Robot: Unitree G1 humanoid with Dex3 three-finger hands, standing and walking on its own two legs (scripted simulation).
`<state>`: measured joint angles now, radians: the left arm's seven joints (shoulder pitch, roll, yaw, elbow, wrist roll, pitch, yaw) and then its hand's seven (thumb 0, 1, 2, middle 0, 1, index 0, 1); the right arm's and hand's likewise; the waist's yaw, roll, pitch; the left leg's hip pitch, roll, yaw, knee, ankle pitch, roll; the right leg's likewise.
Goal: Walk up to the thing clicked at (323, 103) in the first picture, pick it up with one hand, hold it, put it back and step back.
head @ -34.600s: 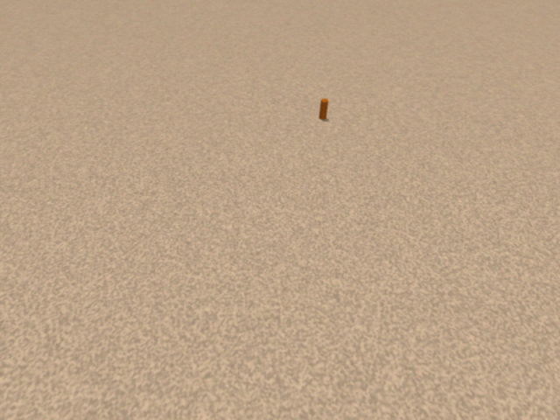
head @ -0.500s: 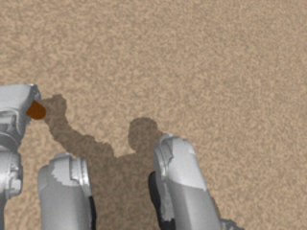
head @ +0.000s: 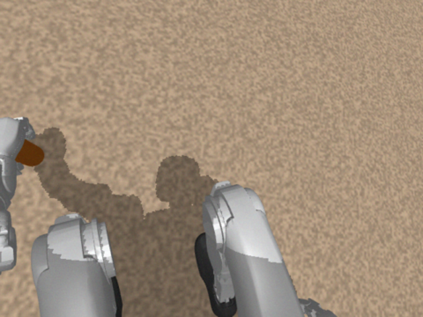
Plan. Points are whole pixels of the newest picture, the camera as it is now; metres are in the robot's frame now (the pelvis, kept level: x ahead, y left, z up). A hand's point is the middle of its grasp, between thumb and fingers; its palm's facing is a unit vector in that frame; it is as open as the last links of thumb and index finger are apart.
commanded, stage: rest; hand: left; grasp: from above
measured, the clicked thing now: (20, 150) +0.47 +0.28 -0.23
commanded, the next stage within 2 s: open in 0.34 s
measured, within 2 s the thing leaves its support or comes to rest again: rests again in 0.22 s
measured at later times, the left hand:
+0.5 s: hand (9, 157) +0.45 +0.28 -0.20, palm faces -0.44 -0.10 -0.89, open 7.8 cm
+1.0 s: hand (9, 156) +0.45 +0.28 -0.21, palm faces -0.42 -0.11 -0.90, open 11.3 cm
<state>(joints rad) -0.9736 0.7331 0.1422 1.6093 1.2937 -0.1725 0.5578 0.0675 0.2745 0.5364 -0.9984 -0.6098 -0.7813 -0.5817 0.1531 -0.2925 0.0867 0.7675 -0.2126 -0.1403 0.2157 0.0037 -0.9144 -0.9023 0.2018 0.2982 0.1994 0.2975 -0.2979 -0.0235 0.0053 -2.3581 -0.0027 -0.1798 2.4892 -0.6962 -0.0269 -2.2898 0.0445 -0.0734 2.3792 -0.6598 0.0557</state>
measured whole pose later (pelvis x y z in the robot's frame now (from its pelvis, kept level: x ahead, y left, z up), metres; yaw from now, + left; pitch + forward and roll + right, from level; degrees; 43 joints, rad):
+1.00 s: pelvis +0.00 +0.00 -0.01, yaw -2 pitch +30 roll -10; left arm -0.99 0.81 0.15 1.68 1.29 -0.18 0.59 0.00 -0.13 0.79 -0.43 -0.78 -0.42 -0.78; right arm 0.15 -0.31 0.13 0.77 -0.25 -0.19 0.27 0.00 -0.91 -0.90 0.20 0.30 0.20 0.30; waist -0.33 -0.04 0.04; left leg -2.36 0.00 -0.21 2.52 -0.70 -0.03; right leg -2.28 0.05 -0.10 2.39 -0.65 0.06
